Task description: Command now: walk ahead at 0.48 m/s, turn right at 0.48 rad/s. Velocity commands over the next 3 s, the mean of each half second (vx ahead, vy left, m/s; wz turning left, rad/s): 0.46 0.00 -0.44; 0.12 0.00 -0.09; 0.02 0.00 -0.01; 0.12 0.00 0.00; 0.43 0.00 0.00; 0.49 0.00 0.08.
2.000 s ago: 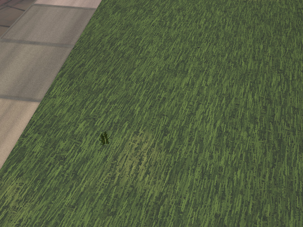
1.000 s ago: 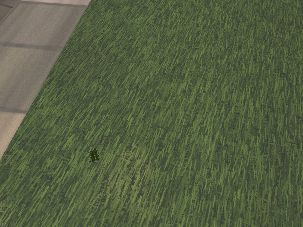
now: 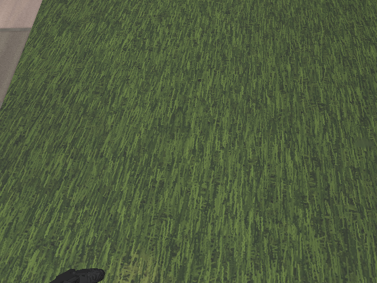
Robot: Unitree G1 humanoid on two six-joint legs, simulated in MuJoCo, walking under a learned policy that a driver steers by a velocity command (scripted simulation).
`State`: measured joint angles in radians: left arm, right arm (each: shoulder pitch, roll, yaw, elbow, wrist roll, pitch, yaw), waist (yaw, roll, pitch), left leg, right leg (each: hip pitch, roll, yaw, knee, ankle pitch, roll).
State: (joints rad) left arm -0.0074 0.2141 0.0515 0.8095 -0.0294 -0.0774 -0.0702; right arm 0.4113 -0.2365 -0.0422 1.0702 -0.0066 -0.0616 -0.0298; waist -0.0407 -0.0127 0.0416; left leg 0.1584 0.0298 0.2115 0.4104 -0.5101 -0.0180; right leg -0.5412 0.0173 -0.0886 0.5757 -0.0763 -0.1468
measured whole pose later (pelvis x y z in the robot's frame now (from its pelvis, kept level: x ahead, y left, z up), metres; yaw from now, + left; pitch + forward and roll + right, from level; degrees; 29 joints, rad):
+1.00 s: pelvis +0.40 -0.01 +0.02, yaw -15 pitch +0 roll +1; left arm 0.22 0.23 0.05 0.86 0.01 -0.01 0.03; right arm 0.18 -0.23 -0.02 0.93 -0.01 -0.03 -0.01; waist -0.01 0.01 0.01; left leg -0.26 -0.02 0.03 0.50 -0.24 0.01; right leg -0.27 -0.03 0.05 0.54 -0.28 0.03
